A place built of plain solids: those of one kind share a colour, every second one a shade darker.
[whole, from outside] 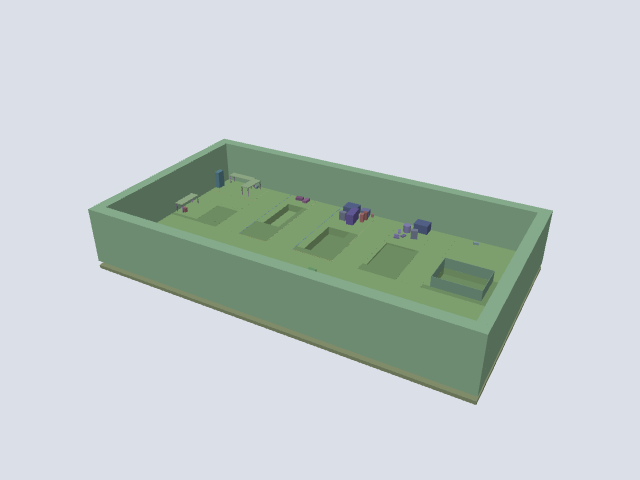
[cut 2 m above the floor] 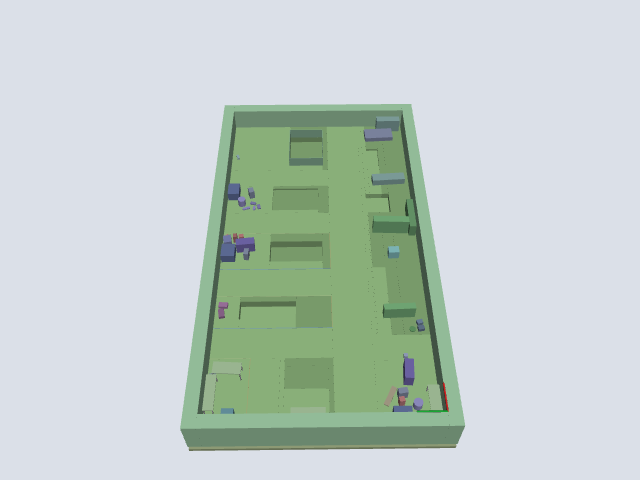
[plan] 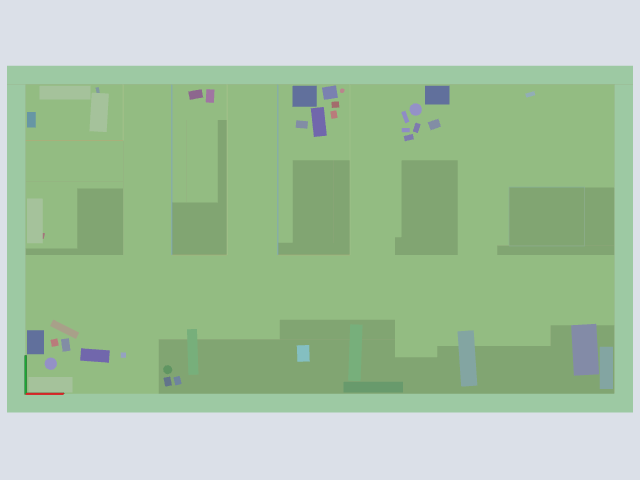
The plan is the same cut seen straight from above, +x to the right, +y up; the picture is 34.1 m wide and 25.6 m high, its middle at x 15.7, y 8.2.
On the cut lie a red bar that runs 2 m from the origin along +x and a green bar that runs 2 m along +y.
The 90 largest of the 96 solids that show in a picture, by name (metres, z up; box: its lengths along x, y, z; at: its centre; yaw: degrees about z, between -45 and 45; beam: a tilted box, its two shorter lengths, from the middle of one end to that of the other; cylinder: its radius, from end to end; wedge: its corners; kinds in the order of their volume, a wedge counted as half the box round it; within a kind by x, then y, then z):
{
 "floor_1": {"box": [2.75, 3.2, 1.0], "at": [1.38, 9.35, -0.5]},
 "floor_2": {"box": [4.9, 4.4, 1.0], "at": [2.45, 2.2, -0.5]},
 "floor_3": {"box": [5.2, 0.35, 1.0], "at": [2.6, 7.58, -0.5]},
 "floor_4": {"box": [5.2, 0.35, 1.0], "at": [2.6, 11.12, -0.5]},
 "floor_5": {"box": [5.2, 2.2, 1.0], "at": [2.6, 12.4, -0.5]},
 "floor_6": {"box": [5.2, 3.0, 1.0], "at": [2.6, 15.0, -0.5]},
 "floor_7": {"box": [1.8, 3.2, 1.32], "at": [3.65, 9.35, -0.66]},
 "floor_8": {"box": [0.65, 3.2, 1.0], "at": [4.88, 9.35, -0.5]},
 "floor_9": {"box": [2.2, 4.4, 1.0], "at": [6.0, 2.2, -0.5]},
 "floor_10": {"box": [2.6, 9.1, 1.0], "at": [6.5, 11.95, -0.5]},
 "floor_11": {"box": [0.8, 4.4, 1.0], "at": [8.2, 12.4, -0.5]},
 "floor_12": {"box": [3.25, 1.05, 1.0], "at": [8.72, 3.42, -0.5]},
 "floor_13": {"box": [2.95, 2.8, 1.0], "at": [9.28, 8.8, -0.5]},
 "floor_14": {"box": [2.95, 1.9, 1.0], "at": [9.28, 15.55, -0.5]},
 "floor_15": {"box": [1.65, 4.4, 0.61], "at": [9.43, 12.4, -1.01]},
 "floor_16": {"box": [0.5, 4.4, 1.0], "at": [10.5, 12.4, -0.5]},
 "floor_17": {"box": [3.2, 1.05, 1.32], "at": [11.95, 3.42, -0.66]},
 "floor_18": {"box": [2.7, 9.1, 1.0], "at": [12.1, 11.95, -0.5]},
 "floor_19": {"box": [12.6, 0.95, 1.0], "at": [13.4, 2.42, -0.5]},
 "floor_20": {"box": [12.6, 0.1, 1.0], "at": [13.4, 4.0, -0.5]},
 "floor_21": {"box": [0.8, 4.4, 1.0], "at": [13.85, 10.25, -0.5]},
 "floor_22": {"box": [2.15, 4.4, 0.57], "at": [15.32, 10.25, -1.03]},
 "floor_23": {"box": [3.85, 0.65, 1.0], "at": [15.38, 7.72, -0.5]},
 "floor_24": {"box": [3.85, 4.05, 1.0], "at": [15.38, 14.47, -0.5]},
 "floor_25": {"box": [31.4, 3.0, 1.0], "at": [15.7, 5.9, -0.5]},
 "floor_26": {"box": [6.15, 1.05, 1.0], "at": [16.62, 3.42, -0.5]},
 "floor_27": {"box": [0.9, 4.4, 1.0], "at": [16.85, 10.25, -0.5]},
 "floor_28": {"box": [2.4, 9.1, 1.0], "at": [18.5, 11.95, -0.5]},
 "floor_29": {"box": [24.3, 1.95, 1.0], "at": [19.25, 0.97, -0.5]},
 "floor_30": {"box": [24.3, 0.35, 1.0], "at": [19.25, 4.22, -0.5]},
 "floor_31": {"box": [0.35, 4.1, 1.0], "at": [19.88, 10.4, -0.5]},
 "floor_32": {"box": [2.25, 2.1, 0.78], "at": [20.82, 3.0, -0.93]},
 "floor_33": {"box": [3.35, 0.95, 1.0], "at": [21.38, 7.88, -0.5]},
 "floor_34": {"box": [2.65, 4.1, 1.16], "at": [21.38, 10.4, -0.74]},
 "floor_35": {"box": [3.35, 4.05, 1.0], "at": [21.38, 14.47, -0.5]},
 "floor_36": {"box": [0.35, 4.1, 1.0], "at": [22.88, 10.4, -0.5]},
 "floor_37": {"box": [3.6, 1.1, 1.0], "at": [23.75, 3.1, -0.5]},
 "floor_38": {"box": [2.1, 9.1, 1.0], "at": [24.1, 11.95, -0.5]},
 "floor_39": {"box": [0.65, 3.1, 1.0], "at": [25.48, 9.45, -0.5]},
 "floor_40": {"box": [9.45, 0.6, 1.0], "at": [26.68, 2.25, -0.5]},
 "floor_41": {"box": [9.45, 0.4, 1.0], "at": [26.68, 3.85, -0.5]},
 "floor_42": {"box": [2.45, 1.1, 1.14], "at": [26.77, 3.1, -0.75]},
 "floor_43": {"box": [4.0, 3.1, 0.72], "at": [27.8, 9.45, -0.96]},
 "floor_44": {"box": [6.25, 0.5, 1.0], "at": [28.27, 7.65, -0.5]},
 "floor_45": {"box": [6.25, 5.5, 1.0], "at": [28.27, 13.75, -0.5]},
 "floor_46": {"box": [3.4, 1.1, 1.0], "at": [29.7, 3.1, -0.5]},
 "floor_47": {"box": [1.6, 3.1, 1.0], "at": [30.6, 9.45, -0.5]},
 "wall_1": {"box": [1.0, 16.5, 5.0], "at": [-0.5, 8.25, 1.5]},
 "wall_2": {"box": [33.4, 1.0, 5.0], "at": [15.7, -0.5, 1.5]},
 "wall_3": {"box": [33.4, 1.0, 5.0], "at": [15.7, 17.0, 1.5]},
 "wall_4": {"box": [1.0, 16.5, 5.0], "at": [31.9, 8.25, 1.5]},
 "floor_base_1": {"box": [33.4, 18.5, 0.3], "at": [15.7, 8.25, -1.57]},
 "bar_rack_1": {"box": [0.54, 2.44, 1.19], "at": [8.91, 2.23, 0.59], "yaw": 1.9},
 "bar_rack_2": {"box": [0.66, 3.01, 1.47], "at": [17.59, 2.19, 0.73], "yaw": -2.0},
 "bar_rack_3": {"box": [3.17, 0.57, 1.21], "at": [18.54, 0.35, 0.6]},
 "board_stack_1": {"box": [0.87, 2.96, 0.62], "at": [23.56, 1.88, 0.31], "yaw": 3.8},
 "board_stack_2": {"box": [0.71, 2.26, 1.31], "at": [30.98, 1.38, 0.66]},
 "forge_hearth_1": {"box": [0.91, 1.28, 0.84], "at": [0.53, 2.75, 0.42]},
 "forge_hearth_2": {"box": [1.3, 1.12, 0.81], "at": [14.88, 15.87, 0.41]},
 "forge_hearth_3": {"box": [1.3, 1.01, 0.82], "at": [21.95, 15.93, 0.41]},
 "planer_1": {"box": [1.54, 0.66, 1.11], "at": [3.7, 2.04, 0.56], "yaw": -4.2},
 "planer_2": {"box": [0.7, 1.54, 1.01], "at": [15.64, 14.49, 0.51], "yaw": 6.1},
 "sheet_stack_1": {"box": [1.35, 2.7, 0.44], "at": [29.84, 2.35, 0.22], "yaw": 3.2},
 "tool_cabinet_1": {"box": [0.47, 0.83, 1.69], "at": [0.3, 14.61, 0.84]},
 "anvil_block_1": {"box": [0.43, 0.67, 0.82], "at": [2.14, 2.6, 0.41], "yaw": 8.0},
 "anvil_block_2": {"box": [0.63, 0.4, 0.8], "at": [14.73, 14.36, 0.4], "yaw": -4.8},
 "anvil_block_3": {"box": [0.6, 0.45, 0.81], "at": [21.8, 14.36, 0.41], "yaw": 19.4},
 "workbench_top_1": {"box": [0.84, 2.4, 0.07], "at": [0.49, 9.22, 0.89]},
 "workbench_top_2": {"box": [2.34, 0.82, 0.05], "at": [1.33, 0.48, 0.9]},
 "workbench_top_3": {"box": [2.72, 0.74, 0.08], "at": [2.1, 16.06, 0.89]},
 "workbench_top_4": {"box": [0.92, 2.06, 0.08], "at": [3.92, 15.01, 0.97], "yaw": -3.3},
 "rail_1": {"box": [0.04, 3.1, 0.95], "at": [25.78, 9.45, 0.47]},
 "rail_2": {"box": [4.08, 0.04, 0.95], "at": [27.8, 7.88, 0.47]},
 "rail_3": {"box": [4.08, 0.04, 0.95], "at": [27.8, 11.02, 0.47]},
 "rail_4": {"box": [0.04, 3.1, 0.95], "at": [29.82, 9.45, 0.47]},
 "offcut_bin_1": {"box": [0.66, 0.88, 0.79], "at": [14.81, 2.15, 0.4], "yaw": 2.0},
 "quench_tub_1": {"cylinder": 0.33, "from": [1.34, 1.6, 0.0], "to": [1.34, 1.6, 0.61]},
 "quench_tub_2": {"cylinder": 0.33, "from": [20.8, 15.16, 0.0], "to": [20.8, 15.16, 0.66]},
 "coal_bin_1": {"box": [0.76, 0.67, 0.64], "at": [16.23, 16.06, 0.32], "yaw": 9.1},
 "bin_1": {"box": [0.38, 0.39, 0.73], "at": [1.55, 2.72, 0.36], "yaw": 11.4},
 "bin_2": {"box": [0.34, 0.41, 0.79], "at": [16.44, 14.89, 0.4], "yaw": 9.4},
 "bin_3": {"box": [0.4, 0.33, 0.75], "at": [16.52, 15.42, 0.38], "yaw": 2.9},
 "sack_1": {"box": [0.73, 0.45, 0.27], "at": [9.07, 15.96, 0.14], "yaw": 10.4},
 "sack_2": {"box": [0.44, 0.71, 0.26], "at": [9.84, 15.88, 0.13], "yaw": -2.7},
 "carton_1": {"box": [0.37, 0.48, 0.3], "at": [7.58, 0.65, 0.15], "yaw": 11.1},
 "carton_2": {"box": [0.35, 0.45, 0.31], "at": [8.1, 0.7, 0.15], "yaw": 14.1},
 "board_pair_1": {"box": [1.55, 0.39, 0.14], "at": [2.08, 3.44, 0.02], "yaw": -27.0},
 "offcut_1": {"box": [0.24, 0.64, 0.15], "at": [20.25, 14.76, 0.03], "yaw": 19.3},
 "offcut_2": {"box": [0.5, 0.29, 0.15], "at": [20.44, 13.66, 0.03], "yaw": 13.0},
 "hose_coil_1": {"cylinder": 0.24, "from": [7.58, 1.28, -0.05], "to": [7.58, 1.28, 0.08]}
}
